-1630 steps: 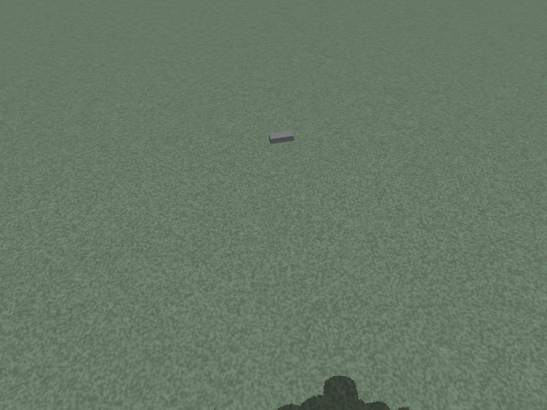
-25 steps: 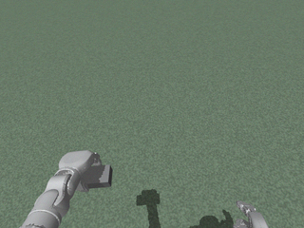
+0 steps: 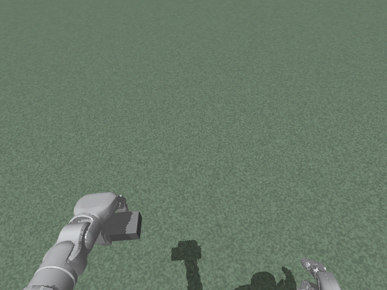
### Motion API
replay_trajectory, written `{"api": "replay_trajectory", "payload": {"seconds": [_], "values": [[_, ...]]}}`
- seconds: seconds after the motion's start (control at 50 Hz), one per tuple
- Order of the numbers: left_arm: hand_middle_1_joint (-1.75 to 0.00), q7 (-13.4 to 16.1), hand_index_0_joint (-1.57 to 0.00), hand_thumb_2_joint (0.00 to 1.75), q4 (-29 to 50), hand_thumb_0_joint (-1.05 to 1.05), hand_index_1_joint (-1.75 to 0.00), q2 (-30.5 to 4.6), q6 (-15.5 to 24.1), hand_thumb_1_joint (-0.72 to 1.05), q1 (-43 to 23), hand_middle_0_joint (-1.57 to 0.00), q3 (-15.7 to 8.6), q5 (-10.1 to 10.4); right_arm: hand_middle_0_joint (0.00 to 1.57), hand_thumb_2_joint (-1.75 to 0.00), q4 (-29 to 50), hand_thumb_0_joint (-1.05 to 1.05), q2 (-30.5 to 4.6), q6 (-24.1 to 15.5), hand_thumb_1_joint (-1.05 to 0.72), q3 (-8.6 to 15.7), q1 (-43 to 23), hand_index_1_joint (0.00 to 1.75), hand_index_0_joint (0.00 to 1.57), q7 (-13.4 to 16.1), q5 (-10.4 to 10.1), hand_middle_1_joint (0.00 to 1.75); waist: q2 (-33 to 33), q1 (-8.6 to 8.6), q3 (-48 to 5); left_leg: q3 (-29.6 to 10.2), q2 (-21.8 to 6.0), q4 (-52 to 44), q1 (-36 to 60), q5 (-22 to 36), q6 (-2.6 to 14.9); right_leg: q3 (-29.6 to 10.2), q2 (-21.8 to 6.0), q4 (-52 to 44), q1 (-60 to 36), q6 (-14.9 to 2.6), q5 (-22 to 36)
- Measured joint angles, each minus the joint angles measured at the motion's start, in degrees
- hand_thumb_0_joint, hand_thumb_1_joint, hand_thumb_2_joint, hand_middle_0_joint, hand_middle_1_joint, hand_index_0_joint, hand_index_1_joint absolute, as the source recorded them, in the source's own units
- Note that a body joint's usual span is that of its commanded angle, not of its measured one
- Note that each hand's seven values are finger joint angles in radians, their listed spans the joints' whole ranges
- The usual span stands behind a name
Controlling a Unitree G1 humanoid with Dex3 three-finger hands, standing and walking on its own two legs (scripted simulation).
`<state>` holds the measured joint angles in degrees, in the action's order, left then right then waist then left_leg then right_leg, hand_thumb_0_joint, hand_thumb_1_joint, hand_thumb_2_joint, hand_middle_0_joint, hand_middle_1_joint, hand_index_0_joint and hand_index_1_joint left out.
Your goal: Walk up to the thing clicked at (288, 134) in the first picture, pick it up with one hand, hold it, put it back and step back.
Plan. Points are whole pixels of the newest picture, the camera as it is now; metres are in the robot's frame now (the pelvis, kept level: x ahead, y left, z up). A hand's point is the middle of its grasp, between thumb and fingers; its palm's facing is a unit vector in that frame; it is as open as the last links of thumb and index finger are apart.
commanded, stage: crouch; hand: left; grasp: from above
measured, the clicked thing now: (110, 227) +0.30 +0.22 -0.08
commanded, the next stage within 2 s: none
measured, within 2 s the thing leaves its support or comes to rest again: neither
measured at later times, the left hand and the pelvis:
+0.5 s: hand (113, 236) +0.29 +0.23 -0.13, palm faces -0.48 +0.02 -0.88, open 8.4 cm; pelvis -0.01 +0.00 -0.03, yaw +1 degrees
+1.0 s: hand (137, 240) +0.37 +0.23 -0.37, palm faces -0.46 +0.03 -0.89, open 8.4 cm; pelvis -0.06 +0.01 -0.23, yaw +0 degrees
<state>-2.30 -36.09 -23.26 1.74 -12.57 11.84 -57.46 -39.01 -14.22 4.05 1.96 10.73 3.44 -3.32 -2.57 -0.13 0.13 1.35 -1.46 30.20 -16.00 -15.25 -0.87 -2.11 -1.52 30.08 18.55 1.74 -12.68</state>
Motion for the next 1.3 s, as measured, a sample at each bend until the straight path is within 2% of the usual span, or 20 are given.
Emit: {"api": "replay_trajectory", "payload": {"seconds": [0.12, 0.24, 0.3, 0.38, 0.56, 0.64, 0.72, 0.9, 1.04, 1.14, 1.3], "values": [[-0.35, 0.8, -0.85, 0.31, -0.2, 0.00, -0.34, 0.2, 0.2, 0.23, -0.2, -0.84, 0.2, -0.2, 0.20, -0.90, -0.3, 0.01, -0.1, 0.1, -0.91, 0.1, 0.4, 0.30, 0.20, 0.1, 0.0, 0.30, -0.1, -0.14, -0.2, 0.0, 0.0, -0.2, 0.2, -0.1, 0.03, 0.0, 0.0, -0.3, -0.3, 0.04, 0.0], [-0.36, 2.6, -0.85, 0.31, -2.8, 0.00, -0.34, 0.8, 0.1, 0.23, -1.2, -0.84, -0.3, -0.7, 0.20, -0.90, -0.2, 0.01, 0.1, 0.2, -0.90, 0.1, 0.2, 0.30, 0.20, -0.2, 0.1, 0.30, 0.2, 0.46, -0.2, -0.1, 0.1, -0.1, -0.3, -0.1, 0.10, 0.1, -0.1, -0.2, 0.2, 0.11, -0.1], [-0.36, 3.9, -0.85, 0.32, -4.8, 0.00, -0.34, 1.1, 1.0, 0.23, -1.4, -0.84, -0.6, -1.4, 0.20, -0.90, 0.0, 0.01, 0.3, 0.3, -0.90, 0.2, 0.1, 0.30, 0.20, -0.4, 0.2, 0.30, 0.7, 0.83, -0.2, -0.2, 0.1, 0.7, -1.5, -0.3, 0.08, 0.2, -0.1, 0.6, 1.3, 0.10, -0.4], [-0.35, 7.3, -0.87, 0.32, -9.2, 0.00, -0.33, 1.5, 2.7, 0.22, -2.8, -0.85, -0.7, -3.5, 0.20, -0.90, -0.2, 0.01, 0.4, 0.4, -0.90, 0.4, -0.1, 0.30, 0.20, -0.9, 1.0, 0.30, 1.6, 1.35, -0.6, -0.7, 0.1, 4.0, -5.7, -1.5, 0.04, 0.5, -0.1, 3.5, 5.2, 0.07, -1.4], [-0.35, 18.0, -0.87, 0.31, -21.2, 0.00, -0.34, 1.9, 4.2, 0.22, -11.1, -0.86, -1.8, -10.3, 0.21, -0.90, -1.3, 0.00, -0.8, -0.6, -0.90, 2.3, 0.6, 0.30, 0.20, -2.8, 3.3, 0.30, 2.5, 2.81, -4.6, -2.2, -0.2, 24.2, -28.3, -8.7, -0.12, 1.3, 0.2, 22.0, 26.8, 0.33, -8.0], [-0.35, 21.6, -0.87, 0.30, -26.4, 0.00, -0.34, 1.8, 3.8, 0.22, -15.9, -0.85, -2.9, -11.7, 0.21, -0.90, -2.2, 0.00, -1.3, -1.4, -0.90, 2.9, 1.2, 0.30, 0.20, -2.9, 4.2, 0.30, 2.2, 4.09, -6.8, -2.6, -0.2, 34.6, -40.2, -12.3, -0.05, 1.3, 0.4, 31.9, 38.5, 0.54, -11.2], [-0.35, 23.8, -0.86, 0.29, -30.4, 0.00, -0.33, 1.1, 2.9, 0.24, -20.6, -0.85, -4.3, -11.9, 0.20, -0.90, -3.2, 0.00, -1.2, -2.3, -0.90, 3.0, 1.8, 0.30, 0.20, -2.4, 4.9, 0.30, 1.7, 5.71, -8.7, -3.0, -0.1, 44.4, -51.8, -15.3, 0.15, 1.2, 0.5, 41.3, 49.9, 0.71, -14.0], [-0.34, 23.7, -0.86, 0.31, -33.6, 0.00, -0.32, -1.6, 0.9, 0.24, -27.9, -0.84, -7.6, -10.9, 0.21, -0.90, -4.2, 0.00, 0.5, -3.7, -0.90, 2.1, 2.8, 0.30, 0.20, -2.0, 6.1, 0.30, 0.4, 8.99, -10.6, -3.5, 0.5, 62.1, -72.6, -19.8, 0.60, 0.8, 0.4, 58.5, 70.6, 1.12, -18.2], [-0.34, 22.0, -0.85, 0.32, -36.3, 0.00, -0.32, -3.5, 2.3, 0.24, -31.5, -0.84, -9.2, -10.4, 0.21, -0.90, -4.1, 0.00, 1.5, -5.3, -0.90, 0.5, 2.3, 0.30, 0.21, -3.4, 7.0, 0.30, -0.3, 10.42, -10.8, -4.2, 1.1, 71.8, -84.2, -21.8, 0.58, 1.0, 0.2, 68.1, 81.8, 1.24, -20.3], [-0.34, 22.4, -0.85, 0.33, -37.8, 0.00, -0.32, -5.0, 4.9, 0.23, -33.5, -0.84, -10.7, -11.9, 0.21, -0.90, -4.0, 0.00, 1.3, -6.7, -0.90, -0.5, 1.4, 0.30, 0.21, -4.9, 7.8, 0.30, 0.0, 11.32, -10.6, -5.1, 1.5, 78.1, -90.9, -23.2, 0.22, 1.5, 0.0, 74.2, 88.3, 1.26, -21.7], [-0.34, 25.4, -0.86, 0.34, -40.6, 0.00, -0.32, -8.1, 6.6, 0.23, -37.9, -0.84, -13.1, -15.4, 0.21, -0.90, -3.4, 0.00, 0.2, -8.3, -0.90, -1.0, -0.5, 0.30, 0.21, -7.1, 9.4, 0.30, 1.1, 12.91, -8.8, -6.6, 2.2, 86.2, -98.8, -24.7, -0.57, 2.3, -0.1, 82.0, 95.8, 1.04, -23.4]]}}
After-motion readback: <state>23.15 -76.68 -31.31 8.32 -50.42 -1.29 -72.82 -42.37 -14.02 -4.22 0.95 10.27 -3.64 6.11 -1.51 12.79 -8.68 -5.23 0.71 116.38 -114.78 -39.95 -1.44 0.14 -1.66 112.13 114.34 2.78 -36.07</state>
